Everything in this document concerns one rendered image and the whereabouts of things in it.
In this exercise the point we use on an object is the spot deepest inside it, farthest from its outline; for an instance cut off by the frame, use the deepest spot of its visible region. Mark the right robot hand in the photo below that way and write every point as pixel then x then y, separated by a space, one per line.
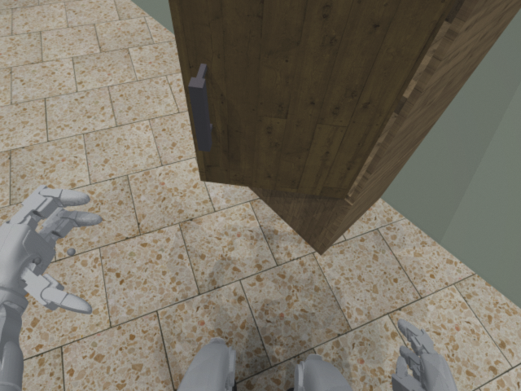
pixel 430 371

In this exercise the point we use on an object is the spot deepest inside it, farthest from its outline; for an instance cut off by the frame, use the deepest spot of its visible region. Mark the right robot thigh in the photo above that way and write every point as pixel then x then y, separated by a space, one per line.
pixel 318 375

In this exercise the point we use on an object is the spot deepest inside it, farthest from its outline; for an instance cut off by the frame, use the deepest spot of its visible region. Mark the left robot thigh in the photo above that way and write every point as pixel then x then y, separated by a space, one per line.
pixel 212 369

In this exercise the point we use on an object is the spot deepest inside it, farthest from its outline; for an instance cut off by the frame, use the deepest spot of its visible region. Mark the robot thigh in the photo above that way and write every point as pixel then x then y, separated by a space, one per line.
pixel 318 375
pixel 212 369

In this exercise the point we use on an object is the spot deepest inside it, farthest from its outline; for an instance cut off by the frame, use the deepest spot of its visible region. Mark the left robot forearm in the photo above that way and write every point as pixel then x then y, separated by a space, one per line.
pixel 12 306

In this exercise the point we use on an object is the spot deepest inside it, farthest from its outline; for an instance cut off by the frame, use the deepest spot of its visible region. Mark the handle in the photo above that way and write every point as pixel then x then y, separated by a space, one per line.
pixel 199 104

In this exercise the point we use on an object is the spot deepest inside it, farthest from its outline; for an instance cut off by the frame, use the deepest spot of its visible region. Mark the left robot hand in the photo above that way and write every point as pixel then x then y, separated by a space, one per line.
pixel 20 244

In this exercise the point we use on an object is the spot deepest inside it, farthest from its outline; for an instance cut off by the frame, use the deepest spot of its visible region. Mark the cupboard door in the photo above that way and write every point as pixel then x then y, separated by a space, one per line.
pixel 299 91

